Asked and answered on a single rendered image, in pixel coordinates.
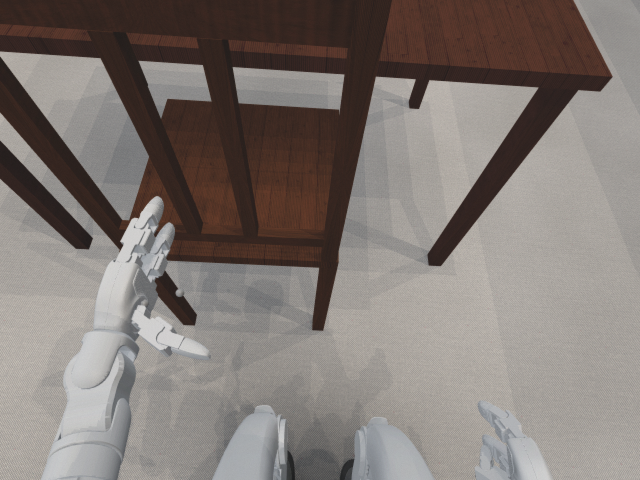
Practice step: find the robot thigh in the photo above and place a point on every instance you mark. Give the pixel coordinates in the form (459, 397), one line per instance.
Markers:
(383, 452)
(259, 444)

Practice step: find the robot left forearm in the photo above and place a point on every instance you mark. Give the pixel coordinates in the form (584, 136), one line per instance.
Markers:
(91, 440)

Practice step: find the robot right thigh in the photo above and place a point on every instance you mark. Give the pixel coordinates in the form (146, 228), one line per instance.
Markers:
(383, 452)

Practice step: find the table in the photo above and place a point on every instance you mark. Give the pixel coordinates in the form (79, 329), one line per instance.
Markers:
(530, 43)

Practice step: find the robot right hand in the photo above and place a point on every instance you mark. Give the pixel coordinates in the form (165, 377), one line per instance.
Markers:
(520, 459)

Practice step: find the robot left thigh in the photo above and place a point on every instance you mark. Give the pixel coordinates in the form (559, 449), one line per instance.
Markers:
(259, 444)

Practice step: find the chair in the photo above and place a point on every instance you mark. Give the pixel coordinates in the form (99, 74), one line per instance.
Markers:
(241, 183)

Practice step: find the robot left hand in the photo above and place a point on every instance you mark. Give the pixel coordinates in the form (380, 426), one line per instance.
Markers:
(130, 278)

